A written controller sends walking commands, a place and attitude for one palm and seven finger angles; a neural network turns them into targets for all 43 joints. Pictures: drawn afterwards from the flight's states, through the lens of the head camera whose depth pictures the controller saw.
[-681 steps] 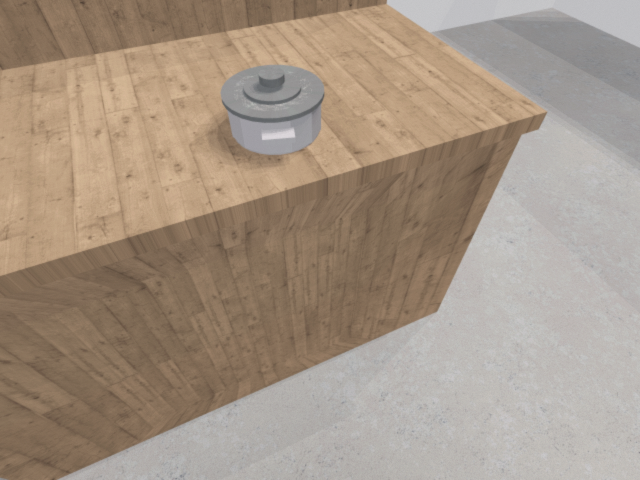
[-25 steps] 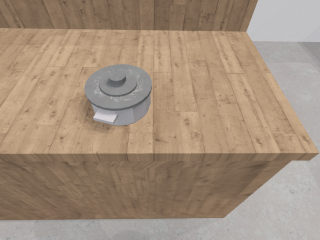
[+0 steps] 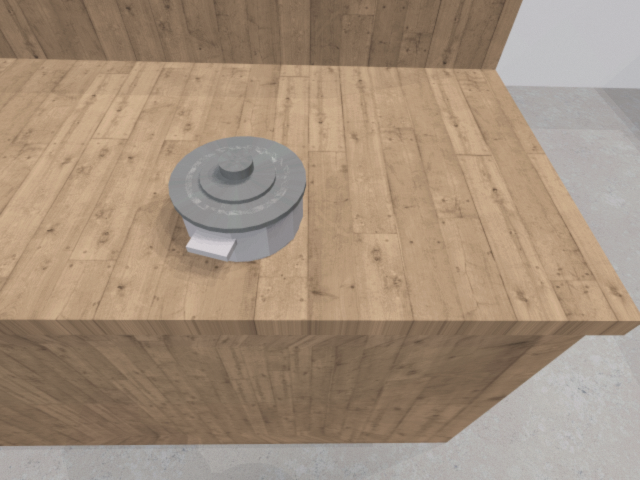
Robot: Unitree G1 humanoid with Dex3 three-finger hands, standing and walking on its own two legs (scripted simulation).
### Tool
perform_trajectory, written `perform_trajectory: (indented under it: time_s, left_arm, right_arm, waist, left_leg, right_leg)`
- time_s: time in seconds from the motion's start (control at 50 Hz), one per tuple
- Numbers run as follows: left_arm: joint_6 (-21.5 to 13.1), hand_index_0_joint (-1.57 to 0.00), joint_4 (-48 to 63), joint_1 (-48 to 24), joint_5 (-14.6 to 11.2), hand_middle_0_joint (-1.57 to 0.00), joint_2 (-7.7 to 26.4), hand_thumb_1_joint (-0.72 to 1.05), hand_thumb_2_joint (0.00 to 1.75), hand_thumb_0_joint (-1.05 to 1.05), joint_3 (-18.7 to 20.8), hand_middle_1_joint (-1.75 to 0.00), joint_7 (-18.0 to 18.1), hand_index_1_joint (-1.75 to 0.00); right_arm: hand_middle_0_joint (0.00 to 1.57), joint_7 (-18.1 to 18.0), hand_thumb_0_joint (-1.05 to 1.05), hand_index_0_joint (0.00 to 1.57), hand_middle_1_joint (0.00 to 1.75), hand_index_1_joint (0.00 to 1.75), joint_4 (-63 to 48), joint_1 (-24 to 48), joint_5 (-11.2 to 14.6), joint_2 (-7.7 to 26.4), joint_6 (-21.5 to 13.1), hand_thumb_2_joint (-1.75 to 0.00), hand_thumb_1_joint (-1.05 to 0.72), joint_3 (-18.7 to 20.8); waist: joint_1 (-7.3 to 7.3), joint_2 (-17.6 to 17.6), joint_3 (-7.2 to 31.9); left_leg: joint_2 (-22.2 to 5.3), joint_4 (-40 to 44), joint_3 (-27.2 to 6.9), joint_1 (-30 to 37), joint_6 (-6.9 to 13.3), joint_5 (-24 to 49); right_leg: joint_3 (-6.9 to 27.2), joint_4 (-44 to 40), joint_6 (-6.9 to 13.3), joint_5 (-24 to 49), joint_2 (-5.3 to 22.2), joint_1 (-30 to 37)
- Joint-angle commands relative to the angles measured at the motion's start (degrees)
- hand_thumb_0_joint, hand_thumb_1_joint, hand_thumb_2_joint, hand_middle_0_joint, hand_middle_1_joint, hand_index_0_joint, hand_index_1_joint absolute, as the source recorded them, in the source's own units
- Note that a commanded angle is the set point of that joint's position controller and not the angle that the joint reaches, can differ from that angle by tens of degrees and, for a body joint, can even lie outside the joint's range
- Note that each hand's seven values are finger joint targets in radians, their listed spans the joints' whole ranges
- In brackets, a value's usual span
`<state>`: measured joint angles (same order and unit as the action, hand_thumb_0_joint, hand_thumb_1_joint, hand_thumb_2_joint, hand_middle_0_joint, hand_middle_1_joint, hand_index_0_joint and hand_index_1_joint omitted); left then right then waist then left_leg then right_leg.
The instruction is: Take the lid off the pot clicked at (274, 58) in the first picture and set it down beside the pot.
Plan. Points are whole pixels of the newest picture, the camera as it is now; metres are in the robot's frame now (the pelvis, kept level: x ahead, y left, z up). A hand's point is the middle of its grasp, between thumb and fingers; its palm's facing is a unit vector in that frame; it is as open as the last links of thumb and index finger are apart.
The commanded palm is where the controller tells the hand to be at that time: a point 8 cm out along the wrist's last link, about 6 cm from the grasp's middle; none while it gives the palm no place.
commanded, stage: shuffle to correct the standing spot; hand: left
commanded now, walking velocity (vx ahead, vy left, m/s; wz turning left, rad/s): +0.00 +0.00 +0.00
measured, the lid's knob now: (236, 164) +0.44 +0.14 +0.15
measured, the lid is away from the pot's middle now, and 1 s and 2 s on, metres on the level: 0.00 0.00 0.00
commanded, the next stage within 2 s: come to a stop and stand still in 0.16 s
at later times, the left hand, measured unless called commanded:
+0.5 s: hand out of the picture -0.01 +0.18 -0.18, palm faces +0.02 -0.98 -0.21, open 7.4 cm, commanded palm none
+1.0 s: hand out of the picture +0.04 +0.23 -0.18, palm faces +0.05 -0.97 -0.23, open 7.4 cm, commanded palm none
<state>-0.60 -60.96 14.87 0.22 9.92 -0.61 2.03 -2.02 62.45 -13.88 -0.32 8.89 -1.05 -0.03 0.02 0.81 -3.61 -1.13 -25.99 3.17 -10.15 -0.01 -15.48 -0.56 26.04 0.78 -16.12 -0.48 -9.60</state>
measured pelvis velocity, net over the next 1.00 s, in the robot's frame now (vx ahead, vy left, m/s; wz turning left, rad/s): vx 0.02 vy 0.04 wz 0.02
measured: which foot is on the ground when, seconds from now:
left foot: down 0.00-1.00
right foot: down 0.00-1.00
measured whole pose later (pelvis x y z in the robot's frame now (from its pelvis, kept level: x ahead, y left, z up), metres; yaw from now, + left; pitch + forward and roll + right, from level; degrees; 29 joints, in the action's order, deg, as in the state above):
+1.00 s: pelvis +0.02 +0.04 -0.01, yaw +1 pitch +0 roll -1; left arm -0.5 -59.1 15.3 0.1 9.7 0.1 3.2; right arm -2.1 60.2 -16.7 -0.9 9.4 -0.7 0.0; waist -0.4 -0.9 -1.5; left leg 2.1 -33.1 2.5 -12.4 3.7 -20.9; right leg -0.8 30.4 -2.2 -20.3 2.6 -10.1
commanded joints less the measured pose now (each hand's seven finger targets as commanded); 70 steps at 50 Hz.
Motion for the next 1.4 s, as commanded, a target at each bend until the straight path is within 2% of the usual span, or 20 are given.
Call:
perform_trajectory:
  time_s: [0.0,0.06,0.14,0.24,0.32,0.36,0.42,0.5,0.56,0.6,0.62,0.64,0.66,0.7,0.74,0.76,0.82,0.88,1.16,1.38]
  left_arm:
    - [-0.52,-0.20,1.49,4.05,0.14,-0.20,5.79,0.90,0.90,0.00,1.21,-0.30,0.41,-0.30]
    - [-0.38,-0.20,1.72,4.06,0.04,-0.20,6.17,0.90,0.90,0.00,1.39,-0.30,0.48,-0.30]
    - [0.29,-0.20,3.19,4.18,0.03,-0.20,6.70,0.90,0.90,0.00,1.94,-0.30,0.86,-0.30]
    - [1.06,-0.20,5.69,4.06,0.29,-0.20,7.12,0.90,0.90,0.00,2.63,-0.30,0.95,-0.30]
    - [0.61,-0.20,5.90,4.07,0.37,-0.20,7.10,0.90,0.90,0.00,2.22,-0.30,0.81,-0.30]
    - [0.36,-0.20,5.72,2.79,0.37,-0.20,7.52,0.90,0.90,0.00,1.90,-0.30,0.50,-0.30]
    - [0.42,-0.20,5.54,1.90,0.55,-0.20,7.96,0.90,0.90,0.00,1.75,-0.30,0.04,-0.30]
    - [0.65,-0.20,5.62,2.89,0.65,-0.20,7.85,0.90,0.90,0.00,2.09,-0.30,-0.26,-0.30]
    - [0.42,-0.20,5.42,4.04,0.54,-0.20,6.79,0.90,0.90,0.00,1.94,-0.30,-0.44,-0.30]
    - [0.11,-0.20,4.71,5.19,0.51,-0.20,5.36,0.90,0.90,0.00,1.65,-0.30,-0.32,-0.30]
    - [-1.65,-0.20,0.08,12.00,0.93,-0.20,6.68,0.90,0.90,0.00,1.62,-0.30,1.79,-0.30]
    - [-2.53,-0.20,3.09,7.27,0.81,-0.20,9.86,0.90,0.90,0.00,1.56,-0.30,1.28,-0.30]
    - [-2.51,-0.20,4.42,3.63,0.46,-0.20,10.68,0.90,0.90,0.00,2.44,-0.30,0.72,-0.30]
    - [-2.12,-0.20,5.01,1.65,0.34,-0.20,8.17,0.90,0.90,0.00,2.09,-0.30,0.64,-0.30]
    - [-1.99,-0.20,3.52,4.42,0.40,-0.20,5.23,0.90,0.90,0.00,1.35,-0.30,0.80,-0.30]
    - [-1.55,-0.20,3.37,5.08,0.22,-0.20,5.12,0.90,0.90,0.00,1.46,-0.30,0.83,-0.30]
    - [-1.09,-0.20,2.12,6.92,0.13,-0.20,3.53,0.90,0.90,0.00,1.19,-0.30,1.47,-0.30]
    - [-0.41,-0.20,2.94,5.57,0.03,-0.20,4.20,0.90,0.90,0.00,1.57,-0.30,1.40,-0.30]
    - [0.42,-0.20,4.30,3.99,0.01,-0.20,6.15,0.90,0.90,0.00,1.99,-0.30,1.11,-0.30]
    - [0.23,-0.20,3.31,4.98,0.06,-0.20,5.96,0.90,0.90,0.00,1.50,-0.30,0.87,-0.30]
  right_arm:
    - [0.20,-0.04,0.00,0.20,0.30,0.30,-1.71,-4.03,0.04,5.16,-0.97,-0.90,-0.90,0.74]
    - [0.20,-0.08,0.00,0.20,0.30,0.30,-1.79,-3.84,0.15,4.86,-0.95,-0.90,-0.90,0.84]
    - [0.20,-0.21,0.00,0.20,0.30,0.30,-3.28,-2.80,0.30,5.75,-0.51,-0.90,-0.90,1.54]
    - [0.20,-0.33,0.00,0.20,0.30,0.30,-5.75,-1.99,0.16,6.83,0.51,-0.90,-0.90,2.84]
    - [0.20,0.25,0.00,0.20,0.30,0.30,-6.47,-1.46,-0.04,5.32,0.65,-0.90,-0.90,2.42]
    - [0.20,0.53,0.00,0.20,0.30,0.30,-5.82,-1.89,-0.25,4.33,0.91,-0.90,-0.90,1.98]
    - [0.20,1.04,0.00,0.20,0.30,0.30,-4.98,-2.88,-0.63,4.38,1.16,-0.90,-0.90,1.62]
    - [0.20,1.13,0.00,0.20,0.30,0.30,-4.47,-4.58,-0.87,4.62,0.99,-0.90,-0.90,1.54]
    - [0.20,0.94,0.00,0.20,0.30,0.30,-4.37,-5.56,-0.71,4.44,0.27,-0.90,-0.90,1.39]
    - [0.20,0.74,0.00,0.20,0.30,0.30,-4.19,-5.69,-0.48,4.69,-0.41,-0.90,-0.90,1.18]
    - [0.20,0.82,0.00,0.20,0.30,0.30,-6.99,3.50,-0.09,7.53,-0.36,-0.90,-0.90,1.39]
    - [0.20,1.45,0.00,0.20,0.30,0.30,-8.69,-1.84,-0.28,3.06,0.06,-0.90,-0.90,0.85]
    - [0.20,1.49,0.00,0.20,0.30,0.30,-8.16,-4.45,-0.68,2.98,0.52,-0.90,-0.90,1.02]
    - [0.20,1.35,0.00,0.20,0.30,0.30,-7.75,-5.25,-0.51,3.49,0.09,-0.90,-0.90,1.03]
    - [0.20,1.02,0.00,0.20,0.30,0.30,-6.46,-6.41,-0.49,4.81,-1.10,-0.90,-0.90,0.88]
    - [0.20,0.70,0.00,0.20,0.30,0.30,-6.74,-6.66,-0.46,5.46,-1.22,-0.90,-0.90,0.92]
    - [0.20,0.10,0.00,0.20,0.30,0.30,-5.97,-6.71,-0.42,6.26,-1.28,-0.90,-0.90,0.96]
    - [0.20,0.02,0.00,0.20,0.30,0.30,-5.61,-5.98,-0.49,6.31,-1.01,-0.90,-0.90,0.97]
    - [0.20,-0.34,0.00,0.20,0.30,0.30,-5.33,-4.47,-0.36,6.75,-1.05,-0.90,-0.90,1.07]
    - [0.20,-0.17,0.00,0.20,0.30,0.30,-4.33,-3.33,-0.09,6.49,-0.76,-0.90,-0.90,0.81]
  waist:
    - [0.19,-0.80,1.44]
    - [0.29,0.24,1.31]
    - [0.29,-2.17,2.77]
    - [0.12,-3.46,4.83]
    - [0.18,-0.17,5.42]
    - [-0.25,1.90,3.03]
    - [-0.65,2.44,-2.80]
    - [-0.41,1.50,-4.41]
    - [-0.11,-2.63,-3.48]
    - [0.49,-4.42,-1.86]
    - [4.05,-3.13,0.53]
    - [-0.96,1.15,5.91]
    - [-1.53,-0.24,8.97]
    - [-2.43,-1.93,3.40]
    - [-0.84,-5.49,3.34]
    - [-0.19,-6.37,4.90]
    - [0.24,-3.13,3.30]
    - [0.25,-2.67,1.07]
    - [0.35,-1.40,2.93]
    - [0.16,-0.76,1.77]
  left_leg:
    - [-5.58,3.39,-4.90,2.04,1.34,14.35]
    - [-6.00,3.50,-5.60,1.64,1.50,17.48]
    - [-6.67,2.05,-6.59,2.21,1.81,25.58]
    - [-7.97,-0.03,-7.57,2.13,2.76,27.96]
    - [-4.72,-0.90,-5.34,-1.50,1.23,8.43]
    - [-3.16,-0.10,-4.17,-2.17,0.45,-0.64]
    - [-2.22,-0.17,-3.81,-2.75,0.36,-5.16]
    - [-2.11,0.12,-3.90,-4.61,0.86,-8.43]
    - [-3.63,3.67,-6.35,-5.21,1.82,-7.51]
    - [-4.96,4.86,-7.99,-4.87,2.43,-2.61]
    - [-3.79,-8.90,-3.31,-6.26,0.01,1.09]
    - [-0.51,-10.23,-2.71,-7.04,-0.01,-6.75]
    - [-0.24,-8.61,-2.90,-5.10,-0.13,-5.28]
    - [-1.25,-5.47,-4.31,-3.31,0.71,1.19]
    - [-4.87,-2.97,-8.48,-3.60,2.66,17.08]
    - [-6.02,-2.46,-10.01,-2.86,3.39,21.16]
    - [-6.30,-2.91,-10.15,-2.61,3.61,28.76]
    - [-5.62,-1.01,-9.95,-2.77,3.36,23.85]
    - [-4.85,1.39,-8.99,2.75,3.09,28.24]
    - [-4.47,2.59,-7.97,3.11,2.85,21.06]
  right_leg:
    - [5.09,-3.76,1.61,15.33,6.76,-1.04]
    - [4.29,-3.16,1.33,17.23,6.79,-0.55]
    - [3.15,-0.03,0.83,19.17,6.98,-1.37]
    - [2.44,3.15,0.65,19.01,6.07,-3.40]
    - [6.40,-1.97,1.75,11.37,7.92,-2.12]
    - [8.31,-6.65,2.38,0.21,8.61,-4.27]
    - [9.34,-10.85,2.67,-14.29,8.01,-10.31]
    - [8.73,-10.42,2.98,-18.31,7.03,-11.04]
    - [5.93,-6.65,2.52,-11.51,5.02,-8.66]
    - [4.01,-3.70,2.07,-3.38,4.53,-5.96]
    - [8.20,-5.91,0.76,17.14,8.98,-3.30]
    - [13.64,-6.63,3.77,11.61,13.32,-0.95]
    - [13.68,-5.02,6.92,8.47,14.44,-0.13]
    - [7.68,-3.24,4.86,2.26,9.85,-7.70]
    - [3.17,2.34,2.75,9.76,5.59,-4.47]
    - [1.35,3.47,2.34,8.38,4.69,-2.70]
    - [1.08,3.11,1.95,9.15,4.66,-1.09]
    - [0.92,2.81,1.63,8.29,4.91,-1.72]
    - [1.18,1.00,0.63,13.60,6.43,1.02]
    - [2.61,-2.37,0.55,13.77,7.45,1.02]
